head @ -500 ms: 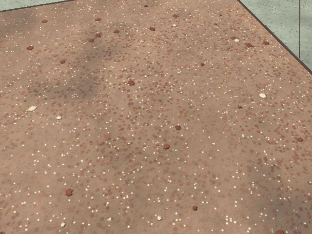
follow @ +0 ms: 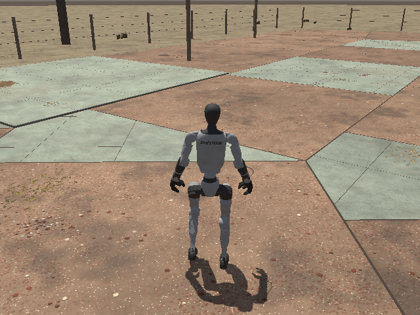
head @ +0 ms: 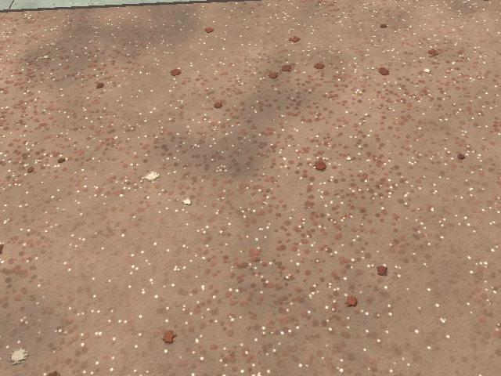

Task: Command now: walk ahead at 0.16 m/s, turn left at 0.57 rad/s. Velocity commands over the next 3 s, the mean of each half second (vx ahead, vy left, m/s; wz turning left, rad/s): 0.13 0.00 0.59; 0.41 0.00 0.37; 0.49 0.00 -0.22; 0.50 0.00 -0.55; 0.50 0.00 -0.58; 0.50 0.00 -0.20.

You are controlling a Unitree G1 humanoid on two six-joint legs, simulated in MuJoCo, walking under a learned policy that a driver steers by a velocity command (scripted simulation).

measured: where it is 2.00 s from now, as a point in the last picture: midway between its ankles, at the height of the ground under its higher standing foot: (165, 254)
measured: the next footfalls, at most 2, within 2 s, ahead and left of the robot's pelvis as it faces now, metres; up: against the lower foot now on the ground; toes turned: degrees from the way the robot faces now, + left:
left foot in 0.24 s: +0.14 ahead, +0.15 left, +0.00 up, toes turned +11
right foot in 0.64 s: +0.22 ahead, -0.07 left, +0.00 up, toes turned +26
